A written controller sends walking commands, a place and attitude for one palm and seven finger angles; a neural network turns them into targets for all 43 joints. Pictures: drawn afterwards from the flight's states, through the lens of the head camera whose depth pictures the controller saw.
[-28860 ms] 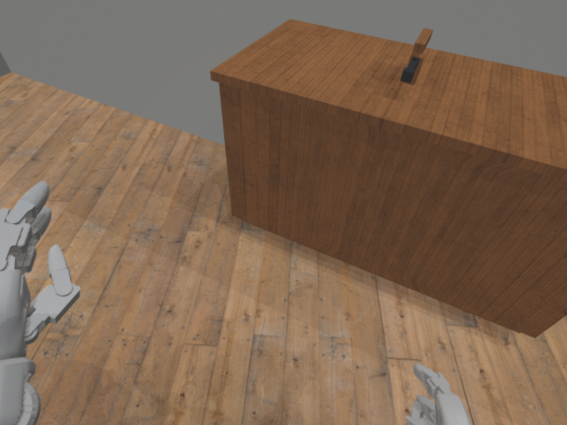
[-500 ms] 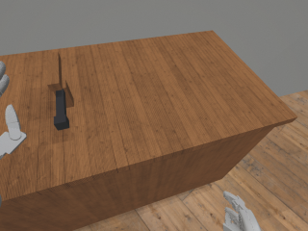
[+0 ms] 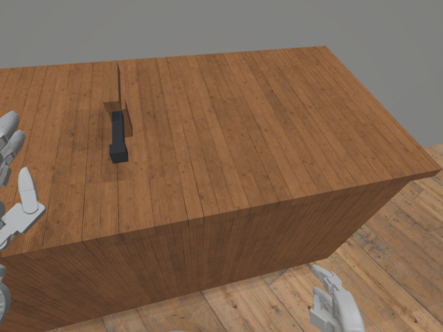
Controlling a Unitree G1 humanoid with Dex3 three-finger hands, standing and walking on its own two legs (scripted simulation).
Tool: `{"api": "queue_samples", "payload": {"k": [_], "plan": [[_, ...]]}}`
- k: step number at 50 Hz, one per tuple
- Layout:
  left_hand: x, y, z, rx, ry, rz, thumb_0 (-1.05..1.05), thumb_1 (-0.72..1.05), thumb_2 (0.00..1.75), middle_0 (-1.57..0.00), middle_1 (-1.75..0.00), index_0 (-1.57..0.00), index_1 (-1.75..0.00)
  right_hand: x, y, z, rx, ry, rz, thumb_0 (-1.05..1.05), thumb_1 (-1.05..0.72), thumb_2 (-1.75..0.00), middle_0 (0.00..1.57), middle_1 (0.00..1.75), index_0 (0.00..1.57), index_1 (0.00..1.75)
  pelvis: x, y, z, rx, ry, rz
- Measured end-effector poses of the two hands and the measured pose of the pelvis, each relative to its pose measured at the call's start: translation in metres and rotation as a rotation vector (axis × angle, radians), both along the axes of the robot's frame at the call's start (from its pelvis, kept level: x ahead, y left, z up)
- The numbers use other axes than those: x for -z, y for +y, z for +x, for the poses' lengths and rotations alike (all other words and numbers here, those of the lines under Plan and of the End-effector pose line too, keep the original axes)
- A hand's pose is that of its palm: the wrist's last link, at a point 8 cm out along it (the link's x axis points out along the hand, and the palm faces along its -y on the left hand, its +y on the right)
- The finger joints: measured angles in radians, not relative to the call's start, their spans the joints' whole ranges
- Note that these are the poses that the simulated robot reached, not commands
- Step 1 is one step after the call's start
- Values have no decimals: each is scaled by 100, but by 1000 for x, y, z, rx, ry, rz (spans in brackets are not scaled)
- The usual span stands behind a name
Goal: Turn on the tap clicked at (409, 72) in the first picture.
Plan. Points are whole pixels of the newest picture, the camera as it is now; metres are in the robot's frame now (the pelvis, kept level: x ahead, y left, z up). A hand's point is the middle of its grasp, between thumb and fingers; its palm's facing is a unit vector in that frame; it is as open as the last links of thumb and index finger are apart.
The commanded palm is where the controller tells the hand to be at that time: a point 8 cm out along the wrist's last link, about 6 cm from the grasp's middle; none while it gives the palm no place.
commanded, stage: come to a stop and stand still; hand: left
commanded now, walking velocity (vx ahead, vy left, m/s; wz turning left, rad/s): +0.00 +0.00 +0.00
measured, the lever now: (118, 153) +0.39 +0.24 +0.08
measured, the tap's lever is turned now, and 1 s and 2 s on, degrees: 0 0 0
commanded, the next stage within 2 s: look again from close up in 0.12 s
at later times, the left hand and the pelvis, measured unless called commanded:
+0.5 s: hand (56, 215) +0.22 +0.24 +0.16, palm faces +0.35 -0.88 -0.34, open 7.4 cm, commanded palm +0.16 +0.27 +0.18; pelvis +0.00 -0.01 +0.00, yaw +0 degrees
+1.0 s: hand (93, 190) +0.26 +0.21 +0.16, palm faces +0.34 -0.89 -0.31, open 7.4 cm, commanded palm +0.20 +0.25 +0.18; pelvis +0.02 -0.03 +0.00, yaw -3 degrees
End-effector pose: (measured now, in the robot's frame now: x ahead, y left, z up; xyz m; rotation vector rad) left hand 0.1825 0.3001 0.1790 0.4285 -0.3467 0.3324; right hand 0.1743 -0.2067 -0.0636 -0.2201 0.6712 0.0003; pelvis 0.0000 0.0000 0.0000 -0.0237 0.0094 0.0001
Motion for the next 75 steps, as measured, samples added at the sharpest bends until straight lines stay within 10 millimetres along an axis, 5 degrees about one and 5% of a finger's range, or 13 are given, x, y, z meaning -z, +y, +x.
{"api": "queue_samples", "payload": {"k": [17,34,48,59,75], "plan": [[-1,-11,-4,17,16,-10,1,89,90,-21,-30,-21,-30,-1,-20,-14,42,18,-35,1,-91,-90,20,30,21,30,-2,-6,-3,-5,-10,4],[6,-22,0,11,67,-43,1,89,90,-21,-30,-21,-30,-8,-27,-1,66,-20,-37,1,-91,-90,20,30,20,30,-3,-9,3,10,-24,3],[6,-42,29,7,66,-69,1,89,90,-21,-30,-21,-30,-11,-23,14,70,-37,-3,1,-91,-90,20,30,21,30,-4,-23,21,44,-27,8],[5,-77,58,60,101,-51,1,89,90,-21,-30,-21,-30,-1,-61,25,122,0,-5,1,-91,-90,20,30,21,30,0,-49,42,54,-22,-3],[10,-101,65,49,133,-48,1,89,90,-21,-30,-21,-30,12,-104,24,181,46,-27,1,-91,-90,20,30,20,30,7,-74,51,50,-31,3]]}}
